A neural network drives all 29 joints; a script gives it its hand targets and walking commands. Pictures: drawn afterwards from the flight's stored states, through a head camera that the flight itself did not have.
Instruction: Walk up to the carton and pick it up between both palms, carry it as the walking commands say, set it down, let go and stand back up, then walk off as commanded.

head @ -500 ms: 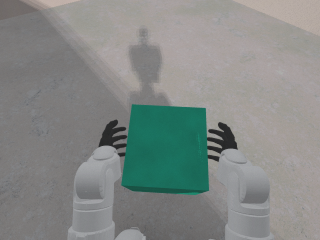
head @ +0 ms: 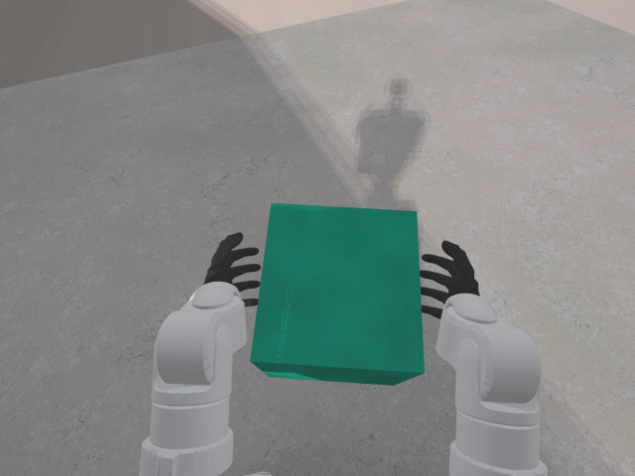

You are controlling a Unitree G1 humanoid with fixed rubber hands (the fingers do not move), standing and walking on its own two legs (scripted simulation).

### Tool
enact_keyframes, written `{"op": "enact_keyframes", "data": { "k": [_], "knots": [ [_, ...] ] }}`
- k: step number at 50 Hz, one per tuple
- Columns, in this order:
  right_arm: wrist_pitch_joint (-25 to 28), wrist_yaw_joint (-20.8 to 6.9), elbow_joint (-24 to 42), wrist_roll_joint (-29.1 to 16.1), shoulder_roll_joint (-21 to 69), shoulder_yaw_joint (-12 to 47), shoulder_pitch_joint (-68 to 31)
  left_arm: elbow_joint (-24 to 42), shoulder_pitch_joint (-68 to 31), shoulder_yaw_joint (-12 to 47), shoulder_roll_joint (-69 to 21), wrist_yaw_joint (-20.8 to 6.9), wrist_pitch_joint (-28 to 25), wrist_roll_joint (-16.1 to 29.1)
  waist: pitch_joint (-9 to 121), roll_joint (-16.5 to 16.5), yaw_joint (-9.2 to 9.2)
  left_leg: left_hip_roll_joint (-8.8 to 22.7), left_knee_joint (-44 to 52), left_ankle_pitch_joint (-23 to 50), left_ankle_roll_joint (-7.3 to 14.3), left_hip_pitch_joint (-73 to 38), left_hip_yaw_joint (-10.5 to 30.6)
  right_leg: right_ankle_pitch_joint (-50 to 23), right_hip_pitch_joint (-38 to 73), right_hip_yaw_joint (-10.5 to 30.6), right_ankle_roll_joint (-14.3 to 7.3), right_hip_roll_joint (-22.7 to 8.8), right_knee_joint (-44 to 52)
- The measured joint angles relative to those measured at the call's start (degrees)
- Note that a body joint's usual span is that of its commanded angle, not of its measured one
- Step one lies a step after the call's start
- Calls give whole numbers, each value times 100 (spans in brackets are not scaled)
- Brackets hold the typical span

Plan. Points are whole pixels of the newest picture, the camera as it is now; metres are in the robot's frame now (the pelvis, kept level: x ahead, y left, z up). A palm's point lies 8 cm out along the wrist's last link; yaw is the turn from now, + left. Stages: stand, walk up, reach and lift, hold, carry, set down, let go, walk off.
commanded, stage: carry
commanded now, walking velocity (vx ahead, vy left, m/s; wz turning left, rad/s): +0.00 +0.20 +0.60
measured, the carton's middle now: (336, 301) +0.34 -0.02 +0.02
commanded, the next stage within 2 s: none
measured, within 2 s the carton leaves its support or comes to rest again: neither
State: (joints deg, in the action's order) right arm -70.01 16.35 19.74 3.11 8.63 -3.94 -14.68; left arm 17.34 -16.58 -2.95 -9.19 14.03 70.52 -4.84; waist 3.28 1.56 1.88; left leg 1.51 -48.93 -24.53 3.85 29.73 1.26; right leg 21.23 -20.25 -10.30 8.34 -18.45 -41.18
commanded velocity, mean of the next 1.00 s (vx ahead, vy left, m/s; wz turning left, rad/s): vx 0.00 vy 0.02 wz -0.19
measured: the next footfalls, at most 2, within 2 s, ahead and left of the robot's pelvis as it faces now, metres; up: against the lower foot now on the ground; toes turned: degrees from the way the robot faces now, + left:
left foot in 0.04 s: +0.10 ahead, +0.19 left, +0.00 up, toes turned +1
right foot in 0.32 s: +0.04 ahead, +0.05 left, +0.00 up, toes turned -1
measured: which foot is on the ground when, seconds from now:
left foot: up 0.00-0.02, down 0.04-0.74, up 0.76-0.82, down 0.84-1.00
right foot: down 0.00-0.04, up 0.06-0.30, down 0.32-0.48, up 0.50-0.72, down 0.74-0.86, up 0.88-1.00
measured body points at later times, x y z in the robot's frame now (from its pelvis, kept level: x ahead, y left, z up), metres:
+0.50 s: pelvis -0.02 +0.15 +0.00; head -0.04 +0.14 +0.45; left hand +0.25 +0.32 +0.12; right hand +0.28 +0.05 +0.11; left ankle +0.06 +0.20 -0.72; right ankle +0.00 +0.05 -0.71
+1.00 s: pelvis -0.09 +0.20 +0.01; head -0.12 +0.21 +0.46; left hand +0.20 +0.35 +0.11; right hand +0.20 +0.08 +0.11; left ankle -0.01 +0.24 -0.71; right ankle -0.07 +0.07 -0.70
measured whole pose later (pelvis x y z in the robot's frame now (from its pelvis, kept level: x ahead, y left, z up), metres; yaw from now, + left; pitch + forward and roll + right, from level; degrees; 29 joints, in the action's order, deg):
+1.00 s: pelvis -0.09 +0.20 +0.01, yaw +3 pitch +2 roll -3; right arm -71.5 15.2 15.5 3.4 8.4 -5.3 -13.2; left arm 12.0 -17.5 -2.7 -9.5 15.1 71.6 -4.8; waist 7.2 1.8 -0.3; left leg -1.8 -34.5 -11.1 4.8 26.6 -4.4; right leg 22.1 -23.3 -9.0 1.1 -2.8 -43.1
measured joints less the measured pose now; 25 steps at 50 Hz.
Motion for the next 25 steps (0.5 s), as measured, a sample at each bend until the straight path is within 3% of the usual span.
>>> {"op": "enact_keyframes", "data": {
  "k": [1,2,4,6,9,12,15,16,19,20,23,25],
  "knots": [
    [-11,0,0,0,2,0,-7,0,-2,0,-1,11,1,0,0,2,1,1,489,71,0,-80,1,13,-46,-6,116,-135,-86],
    [-22,1,-2,0,6,1,-13,-7,-4,0,0,23,-1,0,-27,-1,-1,-18,819,601,-139,-123,-23,40,-93,-3,203,-263,-235],
    [-33,0,-31,-21,14,74,-9,-35,53,-54,16,45,-65,-1,-333,-130,-31,-196,550,968,-414,-125,-51,259,-128,84,175,-379,-854],
    [-77,-13,-111,-41,11,180,-2,-33,243,-79,59,42,-129,1,-521,-136,-137,-207,399,787,-429,-126,-29,1309,-340,122,137,44,-1737],
    [-106,-57,-136,-38,14,208,-18,18,366,-78,84,13,-133,1,-689,-133,-259,-283,556,871,-329,-121,37,1596,-600,133,-19,888,-2276],
    [-4,-68,-134,-35,18,207,-40,134,341,-77,82,13,-128,1,-743,-108,-273,-529,776,1090,-171,-103,39,1599,-619,143,-176,1420,-1839],
    [155,-70,-135,-18,20,203,-45,265,268,-77,69,15,-121,1,-702,9,-276,-734,951,1260,-22,-98,17,1528,-436,153,-393,1756,-904],
    [180,-70,-135,-8,21,194,-57,271,244,-77,63,20,-129,1,-669,71,-276,-779,989,1302,21,-99,3,1340,-320,156,-489,1823,-483],
    [162,-71,-136,-2,10,178,-7,187,236,-77,55,-9,-122,3,-407,347,-278,-772,1133,1392,76,-105,-3,-258,-216,148,-1006,1880,177],
    [152,-70,-136,-2,0,174,34,137,212,-77,50,-20,-102,2,-286,341,-278,-771,1136,1321,71,-106,-19,-362,-193,147,-1106,1869,247],
    [111,-70,-135,16,-10,96,80,-55,64,-77,18,-22,-57,2,79,147,-275,-740,1174,1123,68,-112,-161,-265,-175,144,-1118,1770,289],
    [69,-70,-136,31,-10,68,72,-153,35,-77,11,-22,-67,1,307,116,-273,-689,1298,1629,127,-141,-225,-161,-191,143,-1030,1775,230]
  ]
}}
